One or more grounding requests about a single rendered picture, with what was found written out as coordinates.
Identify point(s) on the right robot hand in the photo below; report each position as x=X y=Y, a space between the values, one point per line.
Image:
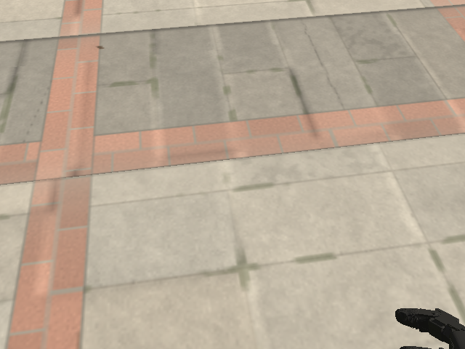
x=437 y=323

